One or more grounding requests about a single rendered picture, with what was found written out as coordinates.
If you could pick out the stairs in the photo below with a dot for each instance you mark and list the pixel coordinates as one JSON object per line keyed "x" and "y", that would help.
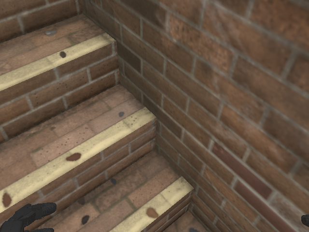
{"x": 71, "y": 133}

